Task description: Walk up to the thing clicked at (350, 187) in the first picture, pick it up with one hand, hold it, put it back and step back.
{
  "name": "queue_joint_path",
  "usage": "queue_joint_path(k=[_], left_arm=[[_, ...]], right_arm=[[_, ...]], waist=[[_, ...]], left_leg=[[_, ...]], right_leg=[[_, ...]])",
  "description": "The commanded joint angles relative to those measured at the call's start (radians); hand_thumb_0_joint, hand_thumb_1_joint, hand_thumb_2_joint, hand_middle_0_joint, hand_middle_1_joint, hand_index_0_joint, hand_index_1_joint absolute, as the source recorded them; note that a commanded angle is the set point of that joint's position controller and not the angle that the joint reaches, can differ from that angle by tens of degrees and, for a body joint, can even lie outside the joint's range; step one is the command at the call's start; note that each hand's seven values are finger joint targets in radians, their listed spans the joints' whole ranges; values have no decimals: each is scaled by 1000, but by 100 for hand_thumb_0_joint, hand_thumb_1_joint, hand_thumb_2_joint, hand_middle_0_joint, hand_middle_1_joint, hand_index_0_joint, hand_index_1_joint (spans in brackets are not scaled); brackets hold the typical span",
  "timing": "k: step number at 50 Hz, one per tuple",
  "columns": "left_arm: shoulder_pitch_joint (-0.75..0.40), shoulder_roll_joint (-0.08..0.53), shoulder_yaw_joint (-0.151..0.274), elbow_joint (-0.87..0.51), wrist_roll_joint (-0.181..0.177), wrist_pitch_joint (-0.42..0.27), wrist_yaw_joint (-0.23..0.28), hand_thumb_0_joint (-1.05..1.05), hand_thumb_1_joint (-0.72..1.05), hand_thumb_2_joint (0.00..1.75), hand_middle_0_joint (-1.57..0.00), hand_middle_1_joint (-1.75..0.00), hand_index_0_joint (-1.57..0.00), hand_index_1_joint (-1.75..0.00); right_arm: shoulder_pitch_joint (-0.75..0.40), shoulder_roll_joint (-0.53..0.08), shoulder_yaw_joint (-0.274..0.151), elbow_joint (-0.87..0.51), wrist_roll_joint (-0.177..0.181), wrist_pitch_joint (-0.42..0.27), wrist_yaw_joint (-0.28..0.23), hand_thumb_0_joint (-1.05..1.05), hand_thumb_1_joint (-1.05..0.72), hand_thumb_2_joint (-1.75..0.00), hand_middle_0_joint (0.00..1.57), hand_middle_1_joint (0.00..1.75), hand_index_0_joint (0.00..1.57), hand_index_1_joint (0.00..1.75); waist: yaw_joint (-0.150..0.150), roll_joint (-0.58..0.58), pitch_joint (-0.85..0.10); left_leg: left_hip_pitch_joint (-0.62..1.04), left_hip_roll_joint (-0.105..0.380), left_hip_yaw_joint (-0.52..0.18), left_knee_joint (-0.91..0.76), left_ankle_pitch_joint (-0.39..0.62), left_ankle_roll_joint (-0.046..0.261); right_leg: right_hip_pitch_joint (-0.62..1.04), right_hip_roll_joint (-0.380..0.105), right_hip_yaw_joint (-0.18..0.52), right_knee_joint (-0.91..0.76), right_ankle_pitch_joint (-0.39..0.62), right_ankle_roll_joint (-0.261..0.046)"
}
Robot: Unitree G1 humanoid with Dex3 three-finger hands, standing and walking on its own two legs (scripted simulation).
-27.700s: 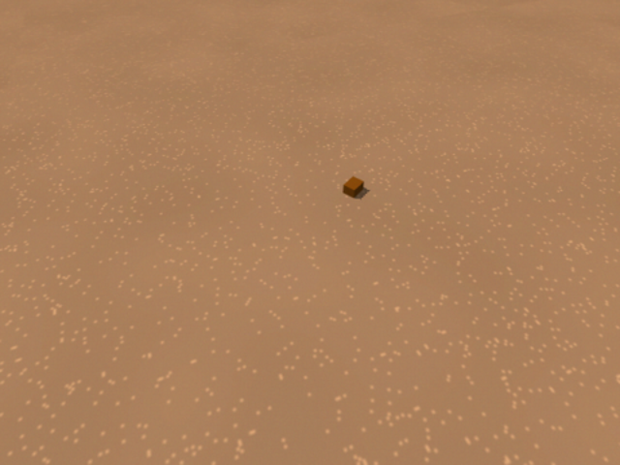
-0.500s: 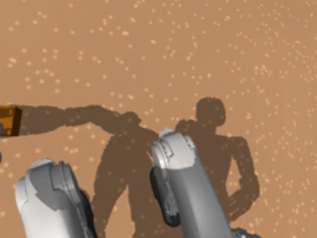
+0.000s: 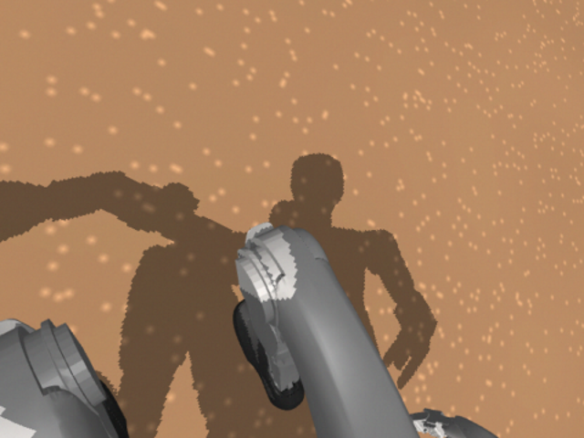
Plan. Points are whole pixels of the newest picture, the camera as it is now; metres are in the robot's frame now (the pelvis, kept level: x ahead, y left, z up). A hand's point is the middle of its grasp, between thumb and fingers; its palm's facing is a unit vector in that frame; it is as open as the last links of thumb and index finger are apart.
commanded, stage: rest palm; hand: left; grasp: from above
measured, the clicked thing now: out of the picture +0.44 +0.34 -0.28
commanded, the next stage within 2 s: close in 0.96 s
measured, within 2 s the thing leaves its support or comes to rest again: neither
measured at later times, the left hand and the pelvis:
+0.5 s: hand out of the picture +0.44 +0.32 -0.23, palm faces +0.11 -0.47 -0.88, open 13.8 cm; pelvis +0.01 +0.01 -0.01, yaw -1 degrees
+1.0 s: hand out of the picture +0.44 +0.32 -0.25, palm faces +0.12 -0.47 -0.87, open 13.8 cm; pelvis +0.01 +0.01 -0.01, yaw -1 degrees
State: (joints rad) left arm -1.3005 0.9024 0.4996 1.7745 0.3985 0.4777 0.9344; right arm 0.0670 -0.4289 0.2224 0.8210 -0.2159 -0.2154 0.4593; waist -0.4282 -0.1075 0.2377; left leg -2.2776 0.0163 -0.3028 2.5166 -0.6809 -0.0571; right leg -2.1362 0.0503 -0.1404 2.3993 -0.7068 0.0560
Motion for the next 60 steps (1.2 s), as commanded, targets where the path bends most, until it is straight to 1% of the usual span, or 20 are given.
queue_joint_path(k=[1,4,6,10,13,14,16,18,26,27,32,35,36,37,41,43,46,53,56,60], left_arm=[[-237,272,-49,-134,32,5,40,0,-49,93,-8,-105,-8,-105],[-218,245,-62,-159,-2,13,33,0,-50,94,-7,-106,-7,-106],[-222,251,-58,-164,-8,18,37,0,-49,94,-8,-104,-7,-105],[-196,217,-64,-155,-65,23,31,0,-47,93,-7,-104,-7,-105],[-208,222,-72,-165,-60,22,19,0,-47,93,-8,-105,-8,-105],[-208,211,-76,-169,-80,23,15,0,-47,93,-8,-105,-8,-105],[-206,225,-82,-167,-57,21,11,0,-46,92,-7,-104,-8,-104],[-203,205,-90,-171,-76,26,5,0,-46,92,-7,-104,-8,-104],[-189,221,-94,-159,-47,20,15,0,-47,93,-8,-103,-7,-104],[-177,201,-100,-158,-63,20,14,0,-47,93,-8,-104,-7,-104],[-167,206,-103,-175,-66,10,27,0,-48,94,-8,-104,-7,-105],[-161,213,-96,-194,-87,5,30,0,-48,94,-8,-104,-7,-105],[-164,218,-94,-188,-79,3,34,0,-48,94,-8,-104,-7,-105],[-151,196,-101,-183,-96,1,31,0,-49,95,-8,-104,-7,-105],[-147,224,-99,-195,-93,-10,29,0,-48,94,-8,-104,-7,-105],[-139,215,-102,-202,-106,-9,27,0,-49,95,-8,-104,-7,-106],[-148,219,-94,-197,-119,-12,28,0,-48,95,-8,-104,-7,-105],[-129,231,-104,-192,-109,-19,20,0,-49,96,-8,-104,-7,-106],[-109,240,-93,-182,-116,-21,23,0,-36,89,-15,-98,-15,-99],[-100,233,-106,-165,-110,-32,12,0,-32,86,-17,-96,-17,-96]], right_arm=[[130,-313,-53,-12,6,9,9,0,-92,-91,20,30,20,30],[145,-315,-43,-27,14,9,17,0,-93,-91,20,30,20,30],[178,-325,-47,-23,28,13,23,0,-93,-91,20,30,20,30],[207,-327,-31,-51,36,17,29,0,-92,-91,20,30,20,30],[207,-322,-21,-43,43,21,28,0,-92,-91,20,30,20,30],[199,-326,-15,-57,43,22,29,0,-92,-91,20,30,20,30],[194,-323,-15,-43,44,22,29,0,-92,-91,20,30,20,30],[183,-328,-13,-63,44,24,30,0,-92,-91,20,30,20,30],[191,-334,-14,-81,51,42,36,0,-92,-91,20,30,20,30],[185,-338,-11,-104,51,45,36,0,-92,-91,20,30,20,30],[173,-336,-11,-102,46,55,36,0,-92,-91,20,30,20,30],[156,-337,-9,-115,43,60,35,0,-92,-91,20,30,20,30],[180,-342,-10,-108,44,62,35,0,-92,-91,20,30,20,30],[178,-340,-3,-134,43,64,36,0,-92,-91,20,30,20,30],[170,-352,-2,-111,43,67,36,0,-92,-91,20,30,20,30],[149,-345,3,-126,39,70,33,0,-92,-91,20,30,20,30],[157,-360,4,-120,43,71,35,0,-92,-91,20,30,20,30],[148,-352,18,-125,41,76,35,0,-92,-91,20,30,20,30],[142,-356,20,-148,39,76,35,0,-91,-90,20,30,20,30],[145,-355,26,-136,42,77,36,0,-90,-90,20,30,20,30]], waist=[[-18,501,-668],[-29,452,-686],[-34,451,-695],[-47,416,-694],[-48,414,-691],[-54,414,-678],[-49,420,-677],[-50,423,-665],[-39,468,-647],[-46,459,-639],[-43,465,-636],[-36,471,-636],[-41,490,-639],[-49,482,-636],[-51,475,-642],[-38,460,-643],[-51,469,-649],[-47,448,-638],[-44,444,-642],[-55,454,-624]], left_leg=[[481,24,188,-198,131,84],[462,24,188,-166,129,89],[449,27,175,-164,114,91],[444,31,153,-151,117,89],[418,33,155,-150,104,88],[428,31,149,-151,116,86],[417,32,154,-153,108,83],[431,31,151,-153,136,80],[455,34,130,-185,122,71],[480,33,124,-183,138,68],[478,32,135,-177,140,74],[490,32,133,-179,151,73],[492,36,127,-187,153,71],[505,34,122,-180,170,69],[484,30,136,-179,150,74],[498,30,139,-167,161,75],[497,32,130,-172,160,73],[457,29,143,-154,158,80],[485,28,132,-150,166,78],[461,25,133,-157,137,78]], right_leg=[[345,-25,-154,-220,331,-44],[367,-14,-154,-228,338,-35],[362,-11,-147,-238,326,-38],[363,-4,-152,-219,329,-34],[352,3,-150,-224,324,-39],[347,-6,-155,-209,333,-35],[348,1,-155,-221,329,-41],[350,-6,-165,-198,353,-36],[325,-3,-171,-199,332,-55],[325,-7,-174,-187,345,-52],[337,-7,-172,-192,351,-54],[338,-13,-173,-186,357,-54],[339,-8,-172,-190,358,-58],[343,-12,-170,-182,370,-55],[354,-9,-170,-198,364,-53],[357,-13,-172,-186,367,-51],[354,-14,-178,-183,364,-52],[360,-10,-170,-195,371,-49],[358,-16,-180,-170,362,-51],[341,-10,-178,-181,336,-56]])
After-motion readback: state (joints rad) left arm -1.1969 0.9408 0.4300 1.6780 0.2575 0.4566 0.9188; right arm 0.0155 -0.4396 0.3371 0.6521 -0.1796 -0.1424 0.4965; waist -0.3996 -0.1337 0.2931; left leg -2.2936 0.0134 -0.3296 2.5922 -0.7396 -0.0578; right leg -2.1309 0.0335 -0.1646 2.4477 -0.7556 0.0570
